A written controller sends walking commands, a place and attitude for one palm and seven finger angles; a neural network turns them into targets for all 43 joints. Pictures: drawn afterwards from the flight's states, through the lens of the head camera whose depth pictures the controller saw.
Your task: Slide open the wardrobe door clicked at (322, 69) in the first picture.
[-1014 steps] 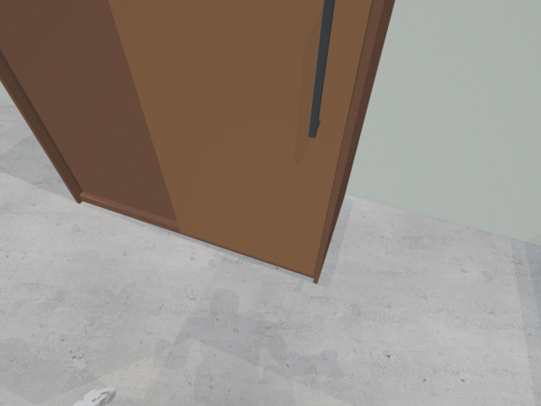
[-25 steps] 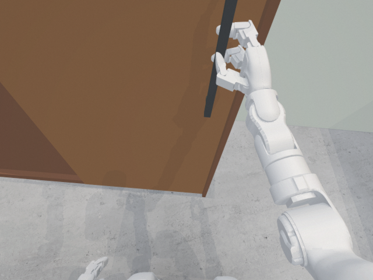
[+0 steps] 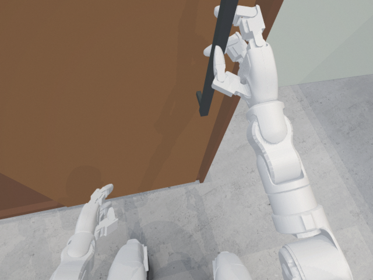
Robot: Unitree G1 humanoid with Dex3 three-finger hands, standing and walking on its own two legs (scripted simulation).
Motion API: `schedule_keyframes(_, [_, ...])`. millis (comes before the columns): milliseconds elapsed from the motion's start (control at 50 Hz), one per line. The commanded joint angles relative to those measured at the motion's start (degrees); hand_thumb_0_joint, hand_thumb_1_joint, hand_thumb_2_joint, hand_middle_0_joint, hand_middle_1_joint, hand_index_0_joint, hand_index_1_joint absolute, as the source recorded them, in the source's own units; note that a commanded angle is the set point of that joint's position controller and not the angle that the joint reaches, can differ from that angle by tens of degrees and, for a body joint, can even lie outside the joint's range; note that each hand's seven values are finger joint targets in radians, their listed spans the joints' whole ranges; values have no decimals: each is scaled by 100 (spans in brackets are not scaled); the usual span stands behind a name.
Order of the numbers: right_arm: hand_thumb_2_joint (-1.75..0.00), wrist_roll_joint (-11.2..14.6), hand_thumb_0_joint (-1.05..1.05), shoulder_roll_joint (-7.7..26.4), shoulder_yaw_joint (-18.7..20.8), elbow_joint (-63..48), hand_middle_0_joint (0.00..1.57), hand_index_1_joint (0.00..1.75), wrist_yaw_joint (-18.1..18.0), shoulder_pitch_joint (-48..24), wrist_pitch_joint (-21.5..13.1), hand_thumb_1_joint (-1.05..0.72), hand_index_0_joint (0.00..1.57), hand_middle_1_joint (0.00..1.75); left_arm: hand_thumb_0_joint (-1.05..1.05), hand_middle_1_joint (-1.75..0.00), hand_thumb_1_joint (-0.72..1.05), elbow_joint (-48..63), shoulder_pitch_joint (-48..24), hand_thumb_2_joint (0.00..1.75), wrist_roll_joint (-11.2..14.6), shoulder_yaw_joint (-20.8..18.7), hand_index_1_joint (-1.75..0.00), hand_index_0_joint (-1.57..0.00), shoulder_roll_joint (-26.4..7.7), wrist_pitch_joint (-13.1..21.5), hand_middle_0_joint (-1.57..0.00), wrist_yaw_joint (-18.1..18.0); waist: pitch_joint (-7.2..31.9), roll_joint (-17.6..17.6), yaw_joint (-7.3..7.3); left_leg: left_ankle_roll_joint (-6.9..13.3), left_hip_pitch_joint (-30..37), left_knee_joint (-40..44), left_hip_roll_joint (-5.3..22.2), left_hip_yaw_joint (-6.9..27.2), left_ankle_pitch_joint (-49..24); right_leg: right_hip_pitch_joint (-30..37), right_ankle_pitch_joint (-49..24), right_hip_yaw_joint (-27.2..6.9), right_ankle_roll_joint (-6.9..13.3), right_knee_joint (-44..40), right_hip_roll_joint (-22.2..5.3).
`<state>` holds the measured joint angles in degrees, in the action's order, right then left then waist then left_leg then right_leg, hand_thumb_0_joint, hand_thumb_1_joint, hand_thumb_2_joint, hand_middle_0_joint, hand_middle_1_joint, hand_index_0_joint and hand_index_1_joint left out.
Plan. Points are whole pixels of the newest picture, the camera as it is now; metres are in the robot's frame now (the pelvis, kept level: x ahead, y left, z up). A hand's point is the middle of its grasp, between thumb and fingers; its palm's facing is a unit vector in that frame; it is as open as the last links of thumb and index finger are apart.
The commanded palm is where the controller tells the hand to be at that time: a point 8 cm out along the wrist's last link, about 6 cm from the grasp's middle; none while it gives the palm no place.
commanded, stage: step sideways, sliding the door along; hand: right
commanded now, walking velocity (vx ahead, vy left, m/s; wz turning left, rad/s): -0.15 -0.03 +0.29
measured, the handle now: (213, 45) +0.47 -0.04 +0.20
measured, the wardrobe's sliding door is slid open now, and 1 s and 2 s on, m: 0.03 0.25 0.44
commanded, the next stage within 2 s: none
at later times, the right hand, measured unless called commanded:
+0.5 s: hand (157, 85) +0.38 +0.05 +0.20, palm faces -0.31 +0.95 +0.05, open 7.2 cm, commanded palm +0.36 +0.09 +0.20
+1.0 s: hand (83, 90) +0.37 +0.15 +0.20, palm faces -0.58 +0.80 -0.17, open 7.4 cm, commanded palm +0.38 +0.14 +0.20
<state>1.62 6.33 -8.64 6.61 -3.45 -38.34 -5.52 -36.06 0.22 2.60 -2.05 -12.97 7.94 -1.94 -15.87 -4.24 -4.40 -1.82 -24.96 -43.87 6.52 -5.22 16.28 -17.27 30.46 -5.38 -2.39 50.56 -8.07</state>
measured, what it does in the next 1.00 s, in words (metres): steps on the spot: right foot, then right foot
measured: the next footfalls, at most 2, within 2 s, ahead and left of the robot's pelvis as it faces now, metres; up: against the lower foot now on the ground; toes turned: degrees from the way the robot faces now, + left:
right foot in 0.06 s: -0.01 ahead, -0.10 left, +0.00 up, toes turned -5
right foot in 0.88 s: +0.07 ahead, -0.09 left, +0.00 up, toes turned +0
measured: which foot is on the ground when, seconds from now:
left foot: down 0.00-0.88, up 0.90-1.00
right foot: up 0.00-0.04, down 0.06-0.74, up 0.76-0.86, down 0.88-1.00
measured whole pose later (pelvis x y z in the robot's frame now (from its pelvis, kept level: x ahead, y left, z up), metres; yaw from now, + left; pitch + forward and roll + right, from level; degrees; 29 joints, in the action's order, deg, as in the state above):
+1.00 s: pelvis +0.03 +0.06 +0.03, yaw +11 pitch +1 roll +1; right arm -0.3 3.9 -21.7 1.1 -1.1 -31.6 -7.8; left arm -31.7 -0.3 0.9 -0.9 -9.2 3.9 1.7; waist -13.7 -1.1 -2.9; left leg 0.3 -29.5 -54.4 0.5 -1.7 24.9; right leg -13.3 19.2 8.9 -2.8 32.7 -8.2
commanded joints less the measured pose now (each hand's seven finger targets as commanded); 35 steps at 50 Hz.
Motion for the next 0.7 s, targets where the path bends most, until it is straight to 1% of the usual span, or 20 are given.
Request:
schedule_keyframes(0, [-90,-32,0,-1234,-1677,-2993,45,140,429,-2749,-814,-90,45,140,0,-30,90,676,-9,90,-59,-29,-30,-20,-121,444,-20,-35,3682,1701,799,385,2336,451,475,655,-6233,759,-1390,949,199,-1388,436])
schedule_keyframes(20, [-90,-3,0,-1392,-1788,-3109,45,140,421,-2762,-891,-90,45,140,0,-30,90,732,72,90,-72,-56,-30,-20,-242,456,-20,3,3970,1485,863,132,1840,49,320,323,-5385,1581,-3615,732,275,-1900,-102])
schedule_keyframes(40, [-90,36,0,-1511,-1893,-3236,45,140,451,-2733,-983,-90,45,140,0,-30,90,885,58,90,-100,-147,-30,-20,-425,469,-20,63,4090,865,821,-10,776,-370,-86,181,-2896,2517,-5971,115,542,-1668,-826])
schedule_keyframes(60, [-90,34,0,-1610,-1959,-3133,45,140,486,-2558,-1010,-90,45,140,0,-30,90,999,310,90,-109,-195,-30,-20,-473,442,-20,206,4287,558,781,67,33,-749,-234,364,-538,3174,-7542,-86,876,-1293,-1280])
schedule_keyframes(80, [-90,0,0,-1703,-2024,-3249,45,140,495,-2672,-1031,-90,45,140,0,-30,90,1033,381,90,-131,-164,-30,-20,-436,451,-20,288,4220,15,823,103,-472,-590,-342,407,338,3557,-7862,138,1013,-1015,-1278])
schedule_keyframes(120, [-90,8,0,-1703,-2108,-3305,45,140,463,-2815,-1022,-90,45,140,0,-30,90,1049,281,90,-152,-70,-30,-20,-381,517,-20,337,3983,-690,773,114,-408,-170,-333,346,203,3389,-7491,583,936,-716,-1073])
schedule_keyframes(160, [-90,-3,0,-1610,-2081,-3154,45,140,434,-2707,-999,-90,45,140,0,-30,90,1101,192,90,-84,17,-30,-20,-361,537,-20,366,3789,-439,715,100,601,535,-373,278,-1023,2500,-6447,845,779,-416,-911])
schedule_keyframes(200, [-90,-71,0,-1464,-2028,-3184,45,140,383,-2515,-942,-90,45,140,0,-30,90,1133,17,90,-47,98,-30,-20,-281,558,-20,303,3666,84,681,60,1383,825,-21,483,-3352,1644,-4818,1210,470,-175,-497])
schedule_keyframes(240, [-90,-138,0,-1329,-1961,-3056,45,140,336,-2138,-909,-90,45,140,0,-30,90,1213,-20,90,-59,27,-30,-20,-225,493,-20,224,3781,2067,583,625,2716,977,690,1602,-6905,211,-956,1225,45,271,506])
schedule_keyframes(280, [-90,-119,0,-1551,-2222,-3250,45,140,361,-1705,-861,-90,45,140,0,-30,90,1251,-40,90,-53,108,-30,-20,-37,502,-20,171,3640,2044,404,701,2825,937,893,1925,-7139,-296,261,726,150,361,689])
schedule_keyframes(320, [-90,-100,0,-1932,-2612,-3718,45,140,382,-1801,-924,-90,45,140,0,-30,90,1177,-23,90,-66,193,-30,-20,-4,522,-20,216,3787,1936,601,658,2886,777,691,1457,-6907,-101,-287,796,212,-626,586])
schedule_keyframes(360, [-90,-102,0,-1976,-2728,-3869,45,140,388,-1869,-1006,-90,45,140,0,-30,90,1137,3,90,-69,120,-30,-20,-150,507,-20,261,4077,1941,771,424,2440,428,405,957,-6135,952,-2403,916,218,-1520,210])
schedule_keyframes(380, [-90,-70,0,-2069,-2836,-3908,45,140,408,-1875,-1036,-90,45,140,0,-30,90,1172,-5,90,-60,64,-30,-20,-281,498,-20,300,4257,1400,773,256,1708,117,198,761,-4706,1863,-4246,671,344,-1799,-291])
schedule_keyframes(400, [-90,-59,0,-2005,-2860,-3907,45,140,419,-1940,-1112,-90,45,140,0,-30,90,1249,24,90,-87,-24,-30,-20,-438,497,-20,353,4305,417,718,175,363,-487,-117,596,-1969,3003,-6259,238,600,-1661,-1002])
schedule_keyframes(420, [-90,-86,0,-2200,-2894,-3516,45,140,450,-1797,-1073,-90,45,140,0,-30,90,1349,296,90,-112,-91,-30,-20,-430,439,-20,469,4476,25,644,204,-557,-941,-344,635,283,3703,-7904,-18,938,-1409,-1375])
schedule_keyframes(440, [-90,-198,0,-2224,-2858,-3716,45,140,457,-2143,-1104,-90,45,140,0,-30,90,1400,410,90,-141,-68,-30,-20,-431,450,-20,536,4440,-323,762,213,-1280,-1044,-353,582,887,4161,-8481,44,1008,-1154,-1477])
schedule_keyframes(520, [-90,-277,0,-2056,-2618,-3143,45,140,431,-2546,-987,-90,45,140,0,-30,90,1284,458,90,-212,-46,-30,-20,-405,387,-20,563,3844,-155,854,173,-1813,-1055,-258,467,603,3980,-7788,243,1010,-1042,-1576])
schedule_keyframes(620, [-90,-185,0,-1766,-2305,-3008,45,140,438,-2334,-963,-90,45,140,0,-30,90,1299,282,90,-180,148,-30,-20,-250,346,-20,458,3585,-349,766,154,-588,487,-524,-79,-625,3270,-8115,900,653,-245,-1310])
schedule_keyframes(660, [-90,-187,0,-1577,-2104,-3071,45,140,444,-2220,-1045,-90,45,140,0,-30,90,1300,173,90,-89,214,-30,-20,-175,314,-20,403,3710,-104,725,192,745,1363,-499,-135,-2320,2434,-7258,1151,439,399,-1001])
schedule_keyframes(680, [-90,-242,0,-1399,-1944,-3033,45,140,398,-2107,-1089,-90,45,140,0,-30,90,1290,128,90,-26,191,-30,-20,-144,262,-20,365,3886,655,685,501,1882,1288,-7,326,-4584,1413,-5491,1267,260,1029,-524])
